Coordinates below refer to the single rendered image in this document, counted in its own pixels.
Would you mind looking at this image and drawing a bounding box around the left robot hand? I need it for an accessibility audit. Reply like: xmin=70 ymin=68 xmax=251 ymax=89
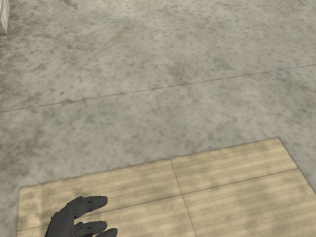
xmin=44 ymin=196 xmax=118 ymax=237

